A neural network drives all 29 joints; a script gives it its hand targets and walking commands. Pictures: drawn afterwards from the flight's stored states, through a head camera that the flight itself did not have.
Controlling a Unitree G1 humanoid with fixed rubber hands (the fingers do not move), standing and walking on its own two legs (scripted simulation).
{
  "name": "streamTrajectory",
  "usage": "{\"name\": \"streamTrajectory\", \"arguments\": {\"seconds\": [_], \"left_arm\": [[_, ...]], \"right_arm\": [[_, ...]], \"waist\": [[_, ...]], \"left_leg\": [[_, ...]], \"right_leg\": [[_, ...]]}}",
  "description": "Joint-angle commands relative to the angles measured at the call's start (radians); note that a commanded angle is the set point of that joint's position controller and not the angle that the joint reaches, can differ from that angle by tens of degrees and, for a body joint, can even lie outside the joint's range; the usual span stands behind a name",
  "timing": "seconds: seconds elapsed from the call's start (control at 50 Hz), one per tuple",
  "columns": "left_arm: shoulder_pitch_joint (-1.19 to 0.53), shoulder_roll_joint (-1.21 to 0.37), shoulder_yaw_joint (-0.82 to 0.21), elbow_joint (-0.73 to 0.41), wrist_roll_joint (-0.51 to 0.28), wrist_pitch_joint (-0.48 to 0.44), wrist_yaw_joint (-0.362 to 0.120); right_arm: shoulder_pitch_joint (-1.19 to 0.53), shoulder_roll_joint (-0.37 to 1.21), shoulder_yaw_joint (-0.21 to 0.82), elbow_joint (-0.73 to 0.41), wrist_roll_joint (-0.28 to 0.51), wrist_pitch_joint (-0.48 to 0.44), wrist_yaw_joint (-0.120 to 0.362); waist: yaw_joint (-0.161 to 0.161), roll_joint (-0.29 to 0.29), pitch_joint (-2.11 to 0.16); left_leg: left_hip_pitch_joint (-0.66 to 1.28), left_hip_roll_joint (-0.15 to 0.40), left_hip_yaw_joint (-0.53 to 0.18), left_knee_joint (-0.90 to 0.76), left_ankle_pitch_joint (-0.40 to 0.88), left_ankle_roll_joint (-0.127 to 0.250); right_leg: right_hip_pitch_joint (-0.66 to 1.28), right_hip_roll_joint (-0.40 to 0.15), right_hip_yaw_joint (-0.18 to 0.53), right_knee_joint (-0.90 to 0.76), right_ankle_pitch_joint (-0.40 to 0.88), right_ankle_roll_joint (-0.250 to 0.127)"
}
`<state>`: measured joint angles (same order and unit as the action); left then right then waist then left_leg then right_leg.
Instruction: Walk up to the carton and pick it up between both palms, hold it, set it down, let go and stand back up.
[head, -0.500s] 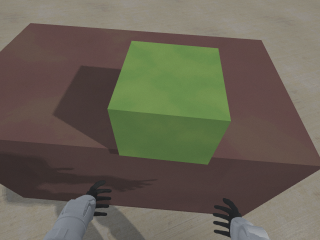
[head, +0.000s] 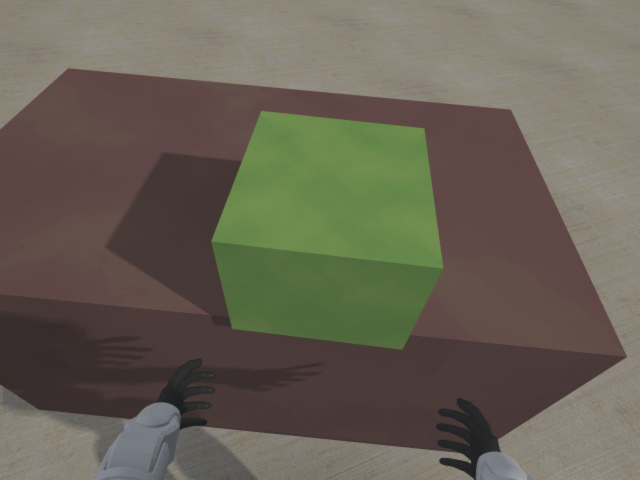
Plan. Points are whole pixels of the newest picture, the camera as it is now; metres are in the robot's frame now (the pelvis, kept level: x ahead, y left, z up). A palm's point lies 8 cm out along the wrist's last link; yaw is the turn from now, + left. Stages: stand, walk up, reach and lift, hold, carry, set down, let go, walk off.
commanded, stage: reach and lift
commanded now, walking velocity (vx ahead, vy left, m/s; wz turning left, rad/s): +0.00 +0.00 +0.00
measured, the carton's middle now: (329, 226) +0.50 +0.01 +0.01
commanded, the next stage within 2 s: none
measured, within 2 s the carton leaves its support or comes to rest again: neither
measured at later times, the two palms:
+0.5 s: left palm (145, 476) +0.15 +0.22 -0.07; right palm out of the picture +0.14 -0.22 -0.05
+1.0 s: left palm (99, 433) +0.18 +0.28 -0.02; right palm (496, 435) +0.20 -0.19 -0.02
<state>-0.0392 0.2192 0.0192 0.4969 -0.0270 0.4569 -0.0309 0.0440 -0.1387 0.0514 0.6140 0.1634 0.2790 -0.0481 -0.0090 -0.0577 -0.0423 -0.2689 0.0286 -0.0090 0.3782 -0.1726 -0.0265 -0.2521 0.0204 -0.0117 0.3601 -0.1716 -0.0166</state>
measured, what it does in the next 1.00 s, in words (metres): stands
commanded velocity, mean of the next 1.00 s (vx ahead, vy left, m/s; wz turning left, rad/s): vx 0.00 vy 0.00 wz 0.00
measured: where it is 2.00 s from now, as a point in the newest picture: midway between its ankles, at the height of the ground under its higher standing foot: outside the picture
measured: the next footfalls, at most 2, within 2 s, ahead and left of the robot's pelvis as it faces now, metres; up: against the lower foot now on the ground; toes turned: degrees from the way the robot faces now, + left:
none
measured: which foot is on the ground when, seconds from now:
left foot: down 0.00-1.00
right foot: down 0.00-1.00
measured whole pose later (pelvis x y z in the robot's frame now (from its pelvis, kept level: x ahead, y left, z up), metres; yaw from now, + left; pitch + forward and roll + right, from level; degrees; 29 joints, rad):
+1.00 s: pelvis +0.03 +0.03 +0.00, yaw -2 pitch -1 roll -1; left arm 0.35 0.33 -0.02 0.27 -0.25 -0.06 -0.06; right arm 0.34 -0.19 -0.02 0.29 0.19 -0.09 -0.02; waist 0.07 0.00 -0.02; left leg -0.13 0.02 0.04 0.39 -0.25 0.00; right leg -0.09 0.01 0.04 0.31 -0.20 0.01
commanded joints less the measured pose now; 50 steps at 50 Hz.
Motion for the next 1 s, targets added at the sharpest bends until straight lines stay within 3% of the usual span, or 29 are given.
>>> {"name": "streamTrajectory", "arguments": {"seconds": [0.0,0.06,0.14,0.2,0.24,0.32,0.38,0.46,0.52,0.54,0.56,0.58,0.6,0.62,0.68,0.72,0.82,0.9,0.98], "left_arm": [[0.226,0.099,0.089,-0.085,0.064,-0.04,-0.047],[0.201,0.074,0.043,-0.136,0.004,-0.118,-0.039],[0.1,0.067,-0.014,-0.205,-0.093,-0.263,-0.001],[0.06,0.06,-0.037,-0.207,-0.119,-0.349,0.041],[0.055,0.066,-0.041,-0.188,-0.117,-0.387,0.06],[0.086,0.121,-0.025,-0.191,-0.084,-0.398,0.076],[0.091,0.159,-0.009,-0.205,-0.074,-0.363,0.073],[0.096,0.189,0.006,-0.249,-0.081,-0.317,0.056],[0.095,0.209,0.022,-0.255,-0.095,-0.31,0.033],[0.302,0.254,0.112,-0.264,-0.121,-0.295,-0.014],[0.196,0.246,0.111,-0.278,-0.137,-0.298,-0.03],[0.194,0.26,0.105,-0.273,-0.161,-0.304,-0.034],[0.165,0.262,0.101,-0.296,-0.166,-0.314,-0.032],[0.176,0.265,0.092,-0.304,-0.179,-0.324,-0.027],[0.198,0.239,0.066,-0.321,-0.196,-0.369,-0.013],[0.233,0.229,0.047,-0.333,-0.205,-0.406,-0.015],[0.283,0.23,0.015,-0.369,-0.223,-0.499,-0.024],[0.315,0.238,0.02,-0.402,-0.224,-0.572,-0.025],[0.326,0.246,0.027,-0.406,-0.229,-0.652,-0.022]], "right_arm": [[0.162,-0.127,0.008,-0.107,-0.028,-0.103,-0.065],[0.152,-0.146,-0.025,-0.269,-0.071,-0.154,-0.079],[0.12,-0.156,-0.088,-0.493,-0.111,-0.214,-0.054],[0.138,-0.163,-0.13,-0.5,-0.112,-0.231,-0.015],[0.174,-0.151,-0.127,-0.442,-0.093,-0.234,0.008],[0.238,-0.117,-0.108,-0.36,-0.059,-0.23,0.03],[0.226,-0.097,-0.096,-0.355,-0.05,-0.211,0.032],[0.183,-0.09,-0.085,-0.431,-0.042,-0.204,0.024],[0.158,-0.092,-0.071,-0.486,-0.046,-0.208,0.004],[0.327,0.022,-0.046,-0.483,-0.036,-0.242,-0.016],[0.211,-0.016,-0.048,-0.493,-0.058,-0.257,-0.036],[0.216,0.0,-0.059,-0.51,-0.061,-0.265,-0.038],[0.151,-0.025,-0.066,-0.532,-0.071,-0.262,-0.033],[0.134,-0.036,-0.079,-0.554,-0.078,-0.262,-0.026],[0.141,-0.073,-0.11,-0.544,-0.084,-0.273,-0.002],[0.176,-0.09,-0.121,-0.516,-0.068,-0.293,0.01],[0.242,-0.112,-0.107,-0.466,-0.003,-0.36,0.022],[0.26,-0.14,-0.103,-0.471,0.04,-0.421,0.024],[0.261,-0.163,-0.108,-0.486,0.06,-0.494,0.02]], "waist": [[0.062,0.127,-0.045],[0.046,0.03,-0.022],[0.026,-0.06,-0.035],[0.022,-0.011,-0.035],[0.024,0.045,-0.037],[0.036,0.123,-0.054],[0.044,0.124,-0.033],[0.049,0.085,-0.021],[0.049,0.041,-0.004],[0.035,-0.137,0.023],[0.06,-0.038,-0.014],[0.052,-0.038,-0.013],[0.073,0.016,-0.008],[0.076,0.023,-0.003],[0.07,0.086,0.008],[0.062,0.12,-0.007],[0.052,0.147,-0.023],[0.063,0.139,-0.023],[0.069,0.118,-0.028]], "left_leg": [[0.185,-0.06,0.022,-0.08,0.417,-0.024],[0.132,-0.041,0.028,-0.103,0.271,-0.004],[-0.047,0.003,0.038,-0.132,-0.075,0.043],[-0.217,0.041,0.026,-0.163,-0.298,0.075],[-0.282,0.044,0.032,-0.166,-0.334,0.086],[-0.237,0.004,0.063,-0.136,-0.279,0.079],[-0.129,-0.034,0.085,-0.102,-0.215,0.069],[0.004,-0.072,0.092,-0.053,-0.123,0.059],[0.07,-0.086,0.085,-0.016,-0.082,0.054],[0.42,-0.046,0.079,0.094,0.082,0.046],[0.412,-0.019,0.068,0.049,0.056,0.04],[0.31,-0.014,0.086,0.027,0.029,0.039],[0.205,-0.012,0.095,-0.012,-0.008,0.033],[0.136,-0.009,0.101,-0.036,-0.039,0.031],[0.022,0.011,0.097,-0.091,-0.093,0.031],[0.014,0.018,0.09,-0.093,-0.043,0.016],[0.129,0.016,0.063,-0.05,0.192,-0.038],[0.167,0.01,0.045,-0.034,0.333,-0.049],[0.159,-0.001,0.05,-0.029,0.381,-0.049]], "right_leg": [[0.175,0.008,0.063,-0.112,0.346,0.004],[0.138,0.012,0.055,-0.106,0.203,0.001],[0.121,0.008,0.027,-0.014,-0.002,0.021],[0.205,0.032,-0.008,0.085,-0.055,0.038],[0.251,0.034,-0.008,0.113,-0.075,0.042],[0.227,0.011,0.015,0.078,-0.14,0.037],[0.122,-0.016,0.029,0.014,-0.213,0.028],[0.002,-0.058,0.06,-0.061,-0.273,0.012],[-0.064,-0.079,0.076,-0.092,-0.288,0.005],[-0.256,-0.176,0.128,-0.177,-0.24,-0.029],[-0.242,-0.114,0.103,-0.162,-0.201,-0.004],[-0.147,-0.092,0.083,-0.14,-0.181,0.011],[-0.068,-0.063,0.065,-0.128,-0.178,0.012],[-0.002,-0.042,0.045,-0.111,-0.181,0.012],[0.119,0.0,0.026,-0.058,-0.13,0.001],[0.158,0.013,0.023,-0.041,-0.07,-0.008],[0.133,0.028,0.02,-0.063,0.027,-0.023],[0.166,0.036,0.034,-0.084,0.107,-0.034],[0.211,0.038,0.048,-0.086,0.169,-0.03]]}}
